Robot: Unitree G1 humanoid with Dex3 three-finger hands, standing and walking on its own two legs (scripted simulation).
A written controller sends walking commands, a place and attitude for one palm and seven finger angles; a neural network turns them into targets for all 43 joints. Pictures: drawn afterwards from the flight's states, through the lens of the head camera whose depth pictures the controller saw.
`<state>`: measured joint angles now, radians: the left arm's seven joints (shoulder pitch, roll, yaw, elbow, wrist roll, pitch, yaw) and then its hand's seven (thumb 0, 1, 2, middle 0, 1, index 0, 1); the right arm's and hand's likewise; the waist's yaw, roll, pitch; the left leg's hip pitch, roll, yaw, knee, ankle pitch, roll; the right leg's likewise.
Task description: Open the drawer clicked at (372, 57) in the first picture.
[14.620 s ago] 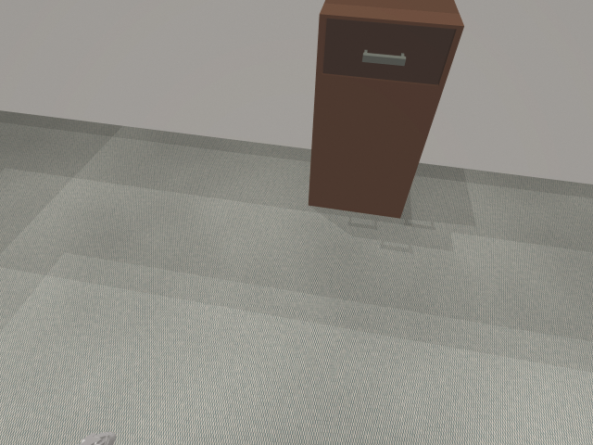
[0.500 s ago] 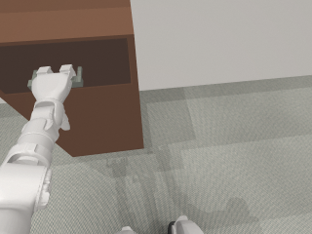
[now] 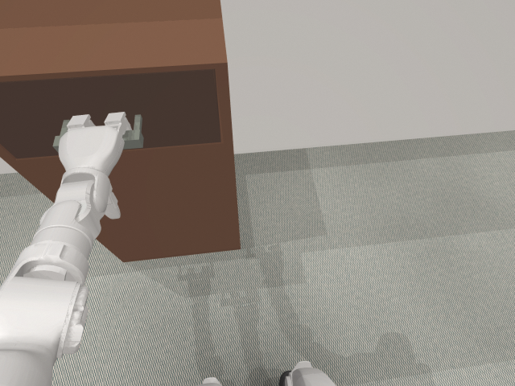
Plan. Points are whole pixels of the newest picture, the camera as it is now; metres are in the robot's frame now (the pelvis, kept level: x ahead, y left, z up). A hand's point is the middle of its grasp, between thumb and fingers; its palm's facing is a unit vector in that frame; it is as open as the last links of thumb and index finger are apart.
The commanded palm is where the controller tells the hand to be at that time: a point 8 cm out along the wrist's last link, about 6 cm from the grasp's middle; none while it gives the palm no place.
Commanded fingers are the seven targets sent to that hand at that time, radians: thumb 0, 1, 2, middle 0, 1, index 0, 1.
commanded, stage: close the thumb around the handle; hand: left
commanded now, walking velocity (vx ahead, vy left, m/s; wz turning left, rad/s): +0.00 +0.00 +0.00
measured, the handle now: (101, 132) +0.53 +0.26 +0.03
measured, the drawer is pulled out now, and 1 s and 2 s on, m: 0.00 0.01 0.08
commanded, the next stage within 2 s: pull the drawer open in 0.62 s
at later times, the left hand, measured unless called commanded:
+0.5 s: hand (107, 166) +0.47 +0.24 +0.01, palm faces -0.06 -0.02 -1.00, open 6.2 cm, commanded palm +0.46 +0.23 +0.06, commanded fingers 0.00 0.90 0.90 -0.40 -1.35 -0.40 -1.35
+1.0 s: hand (107, 169) +0.47 +0.24 +0.01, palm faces -0.05 -0.04 -1.00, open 5.9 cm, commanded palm +0.42 +0.24 +0.06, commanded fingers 0.00 0.90 0.90 -0.40 -1.35 -0.40 -1.35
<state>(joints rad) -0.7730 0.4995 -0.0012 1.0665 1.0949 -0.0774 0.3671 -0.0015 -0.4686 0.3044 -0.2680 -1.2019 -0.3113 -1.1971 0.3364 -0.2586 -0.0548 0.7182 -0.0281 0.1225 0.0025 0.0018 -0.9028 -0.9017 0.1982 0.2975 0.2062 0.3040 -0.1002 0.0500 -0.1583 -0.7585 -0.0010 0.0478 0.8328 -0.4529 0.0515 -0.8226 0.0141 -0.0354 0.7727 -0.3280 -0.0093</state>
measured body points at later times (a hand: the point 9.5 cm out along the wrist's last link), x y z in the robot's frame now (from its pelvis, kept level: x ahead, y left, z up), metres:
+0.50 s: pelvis +0.00 +0.00 +0.00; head +0.11 +0.00 +0.44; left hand +0.47 +0.24 +0.07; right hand +0.01 -0.28 -0.13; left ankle -0.04 +0.08 -0.70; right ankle +0.01 -0.12 -0.70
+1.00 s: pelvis +0.01 +0.00 +0.01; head +0.12 -0.01 +0.44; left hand +0.46 +0.24 +0.06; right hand +0.03 -0.27 -0.13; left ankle -0.05 +0.08 -0.70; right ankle +0.01 -0.12 -0.70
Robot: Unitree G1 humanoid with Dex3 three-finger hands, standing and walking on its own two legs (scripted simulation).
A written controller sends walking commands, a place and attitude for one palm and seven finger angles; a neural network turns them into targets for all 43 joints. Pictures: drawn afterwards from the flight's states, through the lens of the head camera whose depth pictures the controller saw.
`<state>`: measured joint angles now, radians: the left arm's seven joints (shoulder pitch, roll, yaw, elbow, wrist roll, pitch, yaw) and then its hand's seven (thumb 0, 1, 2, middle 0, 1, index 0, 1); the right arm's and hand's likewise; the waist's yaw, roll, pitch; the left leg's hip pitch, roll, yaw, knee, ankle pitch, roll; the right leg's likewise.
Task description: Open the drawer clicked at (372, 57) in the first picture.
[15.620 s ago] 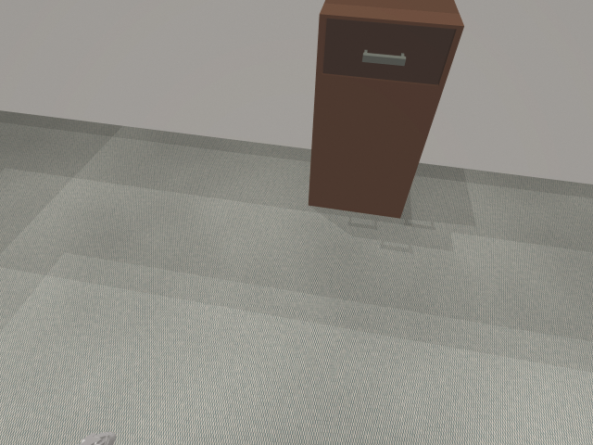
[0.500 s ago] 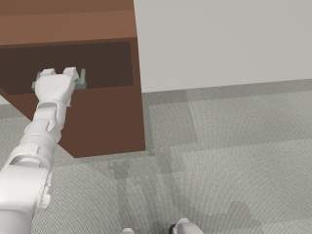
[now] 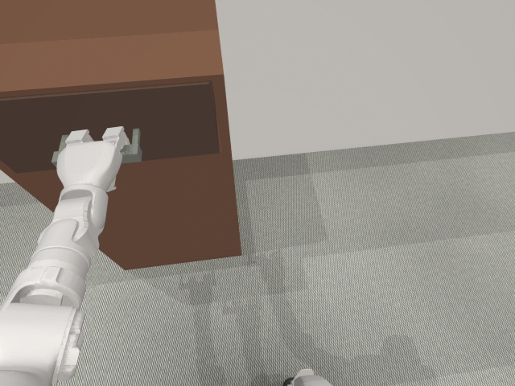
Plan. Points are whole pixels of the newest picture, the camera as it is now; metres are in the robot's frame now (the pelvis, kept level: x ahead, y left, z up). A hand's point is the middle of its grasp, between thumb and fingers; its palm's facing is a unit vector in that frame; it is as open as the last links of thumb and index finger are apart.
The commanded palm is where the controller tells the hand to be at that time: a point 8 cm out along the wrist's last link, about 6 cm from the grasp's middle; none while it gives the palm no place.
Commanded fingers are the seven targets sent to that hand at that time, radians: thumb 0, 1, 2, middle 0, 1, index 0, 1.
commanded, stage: pull the drawer open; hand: left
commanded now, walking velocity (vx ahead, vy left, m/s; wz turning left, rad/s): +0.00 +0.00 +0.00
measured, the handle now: (99, 147) +0.51 +0.27 +0.02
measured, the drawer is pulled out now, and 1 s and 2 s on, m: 0.01 0.08 0.30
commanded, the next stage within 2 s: none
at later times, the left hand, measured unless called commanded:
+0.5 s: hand (103, 194) +0.42 +0.25 +0.00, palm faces -0.05 -0.02 -1.00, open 5.8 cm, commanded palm +0.41 +0.25 +0.06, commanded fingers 0.00 0.90 0.90 -0.40 -1.35 -0.40 -1.35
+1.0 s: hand (101, 223) +0.37 +0.24 +0.00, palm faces -0.01 -0.05 -1.00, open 5.9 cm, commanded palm +0.31 +0.24 +0.06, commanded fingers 0.00 0.90 0.90 -0.40 -1.35 -0.40 -1.35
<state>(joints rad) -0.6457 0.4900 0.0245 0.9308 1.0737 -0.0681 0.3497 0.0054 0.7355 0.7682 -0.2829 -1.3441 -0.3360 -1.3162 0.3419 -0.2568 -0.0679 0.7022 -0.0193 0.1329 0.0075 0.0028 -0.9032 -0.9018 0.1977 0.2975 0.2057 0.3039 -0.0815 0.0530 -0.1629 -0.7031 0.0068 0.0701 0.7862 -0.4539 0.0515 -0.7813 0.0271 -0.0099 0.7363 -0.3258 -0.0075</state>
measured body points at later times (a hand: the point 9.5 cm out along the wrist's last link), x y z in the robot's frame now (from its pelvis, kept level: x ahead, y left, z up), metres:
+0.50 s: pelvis +0.01 +0.00 +0.00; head +0.10 +0.00 +0.45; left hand +0.42 +0.25 +0.06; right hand +0.12 -0.26 -0.13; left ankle -0.06 +0.08 -0.70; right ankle +0.00 -0.12 -0.70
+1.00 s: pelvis +0.00 +0.00 +0.01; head +0.07 -0.02 +0.45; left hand +0.36 +0.24 +0.06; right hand +0.04 -0.28 -0.13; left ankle -0.06 +0.08 -0.70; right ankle +0.00 -0.12 -0.70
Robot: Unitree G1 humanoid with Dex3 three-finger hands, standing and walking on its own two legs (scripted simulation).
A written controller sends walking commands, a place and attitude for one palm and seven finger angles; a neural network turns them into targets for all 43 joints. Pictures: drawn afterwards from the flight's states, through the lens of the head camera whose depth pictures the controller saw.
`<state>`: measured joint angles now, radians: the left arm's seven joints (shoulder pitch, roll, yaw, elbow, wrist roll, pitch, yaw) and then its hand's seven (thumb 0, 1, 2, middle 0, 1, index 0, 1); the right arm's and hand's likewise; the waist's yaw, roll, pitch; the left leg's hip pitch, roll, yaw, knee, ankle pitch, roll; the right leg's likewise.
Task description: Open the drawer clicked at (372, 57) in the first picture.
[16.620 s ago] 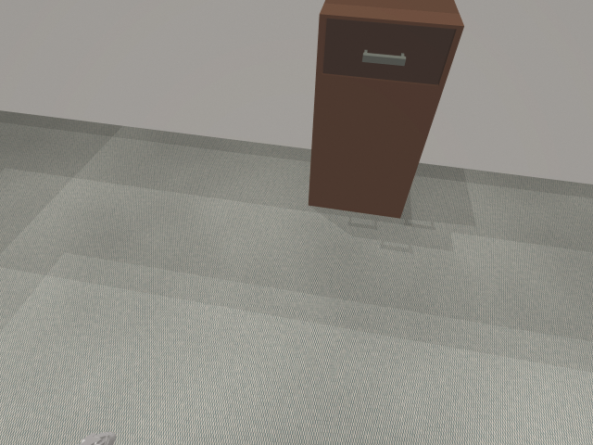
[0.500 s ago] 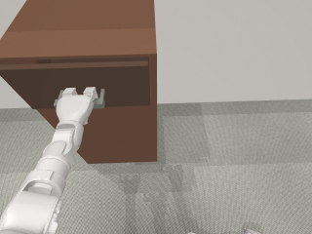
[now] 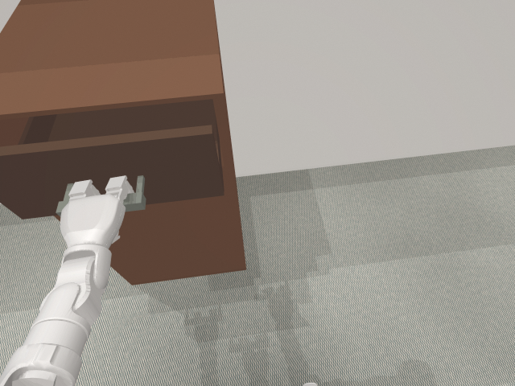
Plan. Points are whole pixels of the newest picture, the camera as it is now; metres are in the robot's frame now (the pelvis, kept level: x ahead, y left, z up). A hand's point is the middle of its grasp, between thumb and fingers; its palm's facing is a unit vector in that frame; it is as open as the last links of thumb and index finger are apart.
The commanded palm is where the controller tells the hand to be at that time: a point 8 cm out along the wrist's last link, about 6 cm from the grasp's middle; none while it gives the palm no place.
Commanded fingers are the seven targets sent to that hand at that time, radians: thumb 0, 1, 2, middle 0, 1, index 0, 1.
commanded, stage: pull the drawer open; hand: left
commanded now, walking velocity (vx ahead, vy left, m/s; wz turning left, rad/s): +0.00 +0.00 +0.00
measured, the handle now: (104, 195) +0.43 +0.27 +0.02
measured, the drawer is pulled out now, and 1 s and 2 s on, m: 0.08 0.30 0.30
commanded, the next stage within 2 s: open the thumb to release the handle in 1.10 s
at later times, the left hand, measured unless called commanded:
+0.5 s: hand (101, 306) +0.25 +0.23 +0.00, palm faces -0.01 -0.09 -1.00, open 5.9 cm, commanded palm +0.20 +0.24 +0.05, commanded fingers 0.00 0.90 0.90 -0.40 -1.35 -0.40 -1.35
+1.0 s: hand (90, 380) +0.15 +0.22 +0.00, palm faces -0.02 -0.08 -1.00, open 6.0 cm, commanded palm +0.10 +0.22 +0.05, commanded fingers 0.00 0.90 0.90 -0.40 -1.35 -0.40 -1.35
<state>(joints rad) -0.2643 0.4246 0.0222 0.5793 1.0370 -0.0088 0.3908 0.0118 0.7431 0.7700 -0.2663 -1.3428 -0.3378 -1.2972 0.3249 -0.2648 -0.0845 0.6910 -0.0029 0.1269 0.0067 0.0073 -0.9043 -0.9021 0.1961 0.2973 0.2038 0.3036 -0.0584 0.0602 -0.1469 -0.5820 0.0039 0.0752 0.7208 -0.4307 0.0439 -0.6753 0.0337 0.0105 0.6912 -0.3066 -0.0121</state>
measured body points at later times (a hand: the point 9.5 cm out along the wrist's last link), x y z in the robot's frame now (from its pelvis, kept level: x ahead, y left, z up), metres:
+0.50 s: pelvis +0.01 -0.01 +0.00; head +0.05 -0.03 +0.45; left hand +0.24 +0.24 +0.05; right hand +0.23 -0.21 -0.09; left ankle -0.06 +0.09 -0.71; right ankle +0.01 -0.12 -0.71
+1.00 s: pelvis +0.00 -0.02 -0.01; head +0.03 -0.05 +0.44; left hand +0.15 +0.22 +0.05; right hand +0.20 -0.25 -0.11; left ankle -0.06 +0.09 -0.71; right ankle +0.01 -0.12 -0.71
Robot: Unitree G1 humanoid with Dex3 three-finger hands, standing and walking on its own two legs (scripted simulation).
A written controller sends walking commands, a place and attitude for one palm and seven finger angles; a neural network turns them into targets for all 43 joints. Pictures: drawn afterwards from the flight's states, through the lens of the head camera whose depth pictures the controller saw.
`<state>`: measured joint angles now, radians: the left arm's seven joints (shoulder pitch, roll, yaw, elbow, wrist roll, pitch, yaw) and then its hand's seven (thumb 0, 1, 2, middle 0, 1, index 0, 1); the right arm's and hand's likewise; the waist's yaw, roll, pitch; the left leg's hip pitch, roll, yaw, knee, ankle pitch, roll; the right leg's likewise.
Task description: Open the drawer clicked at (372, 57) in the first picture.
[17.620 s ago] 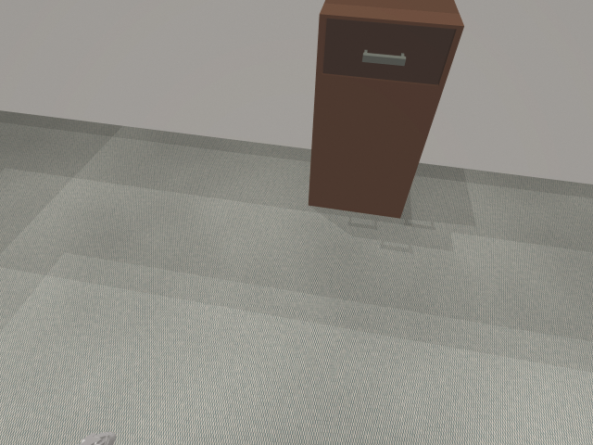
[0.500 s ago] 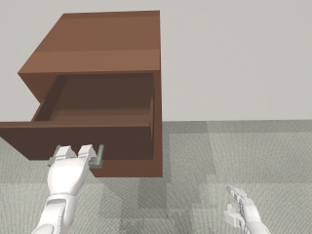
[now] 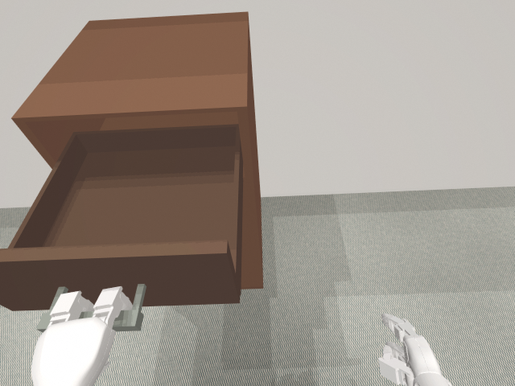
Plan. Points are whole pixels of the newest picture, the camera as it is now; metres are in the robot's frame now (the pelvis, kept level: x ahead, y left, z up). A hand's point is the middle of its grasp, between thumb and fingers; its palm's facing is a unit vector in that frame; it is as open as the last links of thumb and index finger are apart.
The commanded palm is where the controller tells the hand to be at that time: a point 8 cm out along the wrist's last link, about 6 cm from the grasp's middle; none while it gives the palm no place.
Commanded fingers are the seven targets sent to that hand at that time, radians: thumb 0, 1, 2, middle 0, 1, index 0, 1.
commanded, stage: pull the drawer open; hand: left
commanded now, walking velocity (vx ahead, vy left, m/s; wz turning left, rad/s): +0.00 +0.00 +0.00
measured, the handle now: (96, 307) +0.22 +0.26 +0.03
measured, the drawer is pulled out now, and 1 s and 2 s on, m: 0.30 0.30 0.30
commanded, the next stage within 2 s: open the thumb to release the handle in 0.10 s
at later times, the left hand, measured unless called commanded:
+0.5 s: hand (101, 346) +0.17 +0.24 +0.01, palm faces +0.03 -0.07 -1.00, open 8.0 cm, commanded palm +0.14 +0.24 +0.06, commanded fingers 0.00 -0.22 0.42 -0.32 -1.23 -0.32 -1.23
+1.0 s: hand (105, 346) +0.17 +0.24 +0.01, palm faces +0.01 -0.05 -1.00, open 13.8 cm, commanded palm +0.15 +0.24 +0.06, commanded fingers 0.00 -0.50 0.30 -0.30 -1.20 -0.30 -1.20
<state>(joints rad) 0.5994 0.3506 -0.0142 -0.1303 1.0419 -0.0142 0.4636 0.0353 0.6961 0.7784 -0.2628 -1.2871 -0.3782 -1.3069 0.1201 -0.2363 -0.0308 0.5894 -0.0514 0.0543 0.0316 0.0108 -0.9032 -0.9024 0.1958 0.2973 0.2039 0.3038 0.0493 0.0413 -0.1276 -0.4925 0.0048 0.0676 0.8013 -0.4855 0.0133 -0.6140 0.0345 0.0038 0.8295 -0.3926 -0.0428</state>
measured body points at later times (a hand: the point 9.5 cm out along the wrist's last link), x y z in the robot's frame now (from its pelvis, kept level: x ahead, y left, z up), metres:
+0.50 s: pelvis -0.01 +0.00 +0.00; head +0.02 -0.03 +0.45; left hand +0.16 +0.24 +0.06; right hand +0.20 -0.21 -0.11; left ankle -0.05 +0.11 -0.70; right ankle +0.01 -0.09 -0.70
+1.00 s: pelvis -0.02 -0.01 +0.00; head +0.01 -0.04 +0.45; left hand +0.16 +0.24 +0.06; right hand +0.20 -0.23 -0.10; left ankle -0.05 +0.11 -0.70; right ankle +0.01 -0.09 -0.70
